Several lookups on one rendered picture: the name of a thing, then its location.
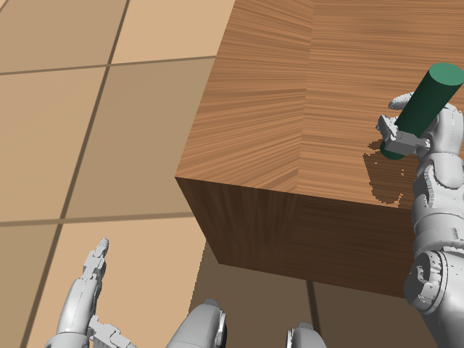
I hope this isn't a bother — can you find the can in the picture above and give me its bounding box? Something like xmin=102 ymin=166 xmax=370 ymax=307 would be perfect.
xmin=380 ymin=62 xmax=464 ymax=160

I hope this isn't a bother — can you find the left robot arm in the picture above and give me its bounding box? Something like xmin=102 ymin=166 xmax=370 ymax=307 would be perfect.
xmin=44 ymin=332 xmax=89 ymax=348

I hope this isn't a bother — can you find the left robot hand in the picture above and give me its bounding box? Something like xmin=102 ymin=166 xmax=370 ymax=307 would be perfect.
xmin=56 ymin=238 xmax=138 ymax=348

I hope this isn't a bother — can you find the right robot hand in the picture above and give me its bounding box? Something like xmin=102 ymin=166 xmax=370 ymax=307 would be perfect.
xmin=376 ymin=92 xmax=464 ymax=163

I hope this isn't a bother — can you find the right robot arm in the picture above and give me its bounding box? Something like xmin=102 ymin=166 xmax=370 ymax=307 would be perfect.
xmin=404 ymin=153 xmax=464 ymax=348

